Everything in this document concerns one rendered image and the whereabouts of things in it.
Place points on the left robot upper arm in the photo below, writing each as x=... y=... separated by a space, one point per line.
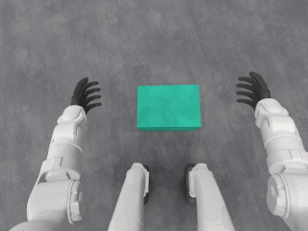
x=54 y=206

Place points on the robot left hand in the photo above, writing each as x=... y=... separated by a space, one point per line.
x=80 y=94

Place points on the right robot foot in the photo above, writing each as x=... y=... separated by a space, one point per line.
x=190 y=199

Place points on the robot right forearm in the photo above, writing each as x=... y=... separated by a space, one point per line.
x=285 y=150

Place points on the robot right shin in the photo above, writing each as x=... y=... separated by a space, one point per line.
x=201 y=165

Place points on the robot left forearm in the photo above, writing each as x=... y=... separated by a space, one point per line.
x=63 y=160

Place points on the robot right hand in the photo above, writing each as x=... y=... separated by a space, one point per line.
x=259 y=89

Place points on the carton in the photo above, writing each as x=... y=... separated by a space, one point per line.
x=168 y=108

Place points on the right robot upper arm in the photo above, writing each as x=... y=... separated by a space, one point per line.
x=287 y=197

